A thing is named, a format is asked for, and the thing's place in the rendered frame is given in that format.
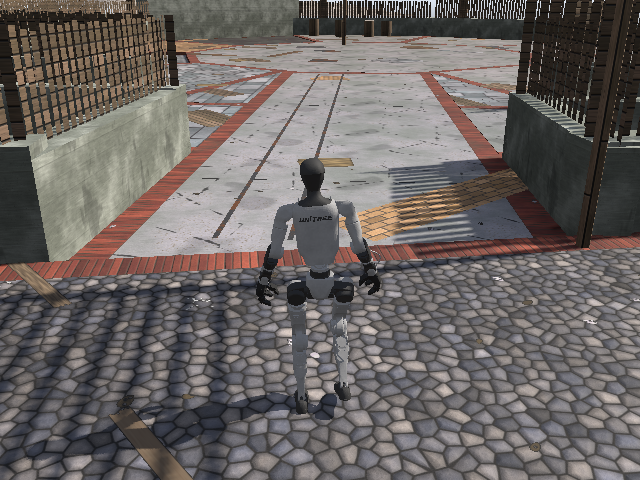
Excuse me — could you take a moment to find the robot left upper arm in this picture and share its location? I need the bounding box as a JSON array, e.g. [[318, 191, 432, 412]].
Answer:
[[268, 203, 294, 259]]

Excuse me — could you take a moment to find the left robot shin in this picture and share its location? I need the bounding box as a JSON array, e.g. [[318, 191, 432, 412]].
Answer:
[[292, 335, 307, 401]]

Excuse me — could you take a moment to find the robot right upper arm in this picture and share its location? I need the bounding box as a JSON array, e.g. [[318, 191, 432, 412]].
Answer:
[[335, 200, 366, 254]]

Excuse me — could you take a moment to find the humanoid robot torso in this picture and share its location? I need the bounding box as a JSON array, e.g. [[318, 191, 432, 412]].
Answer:
[[293, 195, 339, 300]]

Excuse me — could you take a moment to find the robot right hand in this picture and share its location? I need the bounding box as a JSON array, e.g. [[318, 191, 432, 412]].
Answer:
[[359, 270, 381, 295]]

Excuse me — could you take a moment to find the robot right forearm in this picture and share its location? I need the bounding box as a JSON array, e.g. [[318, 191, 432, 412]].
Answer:
[[356, 238, 377, 276]]

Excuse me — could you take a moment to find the robot left hand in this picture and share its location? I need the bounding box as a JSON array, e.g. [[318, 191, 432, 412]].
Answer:
[[256, 281, 279, 306]]

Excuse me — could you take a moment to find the robot left forearm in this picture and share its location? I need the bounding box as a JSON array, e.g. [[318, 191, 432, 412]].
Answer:
[[258, 244, 278, 285]]

